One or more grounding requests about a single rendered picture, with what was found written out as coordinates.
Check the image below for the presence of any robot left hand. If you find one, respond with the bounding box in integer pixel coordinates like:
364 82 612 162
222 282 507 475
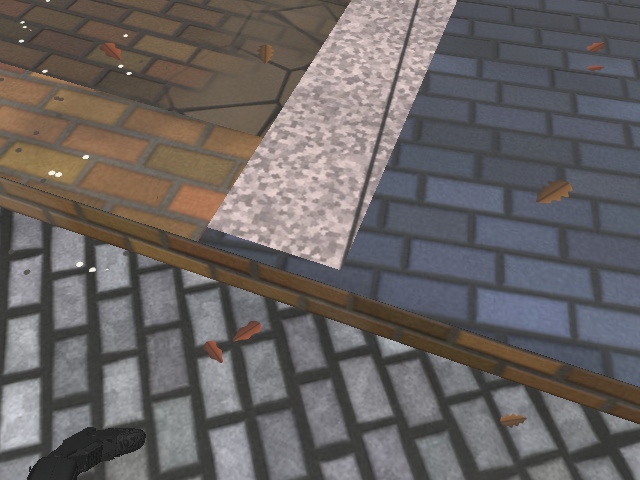
27 427 146 480

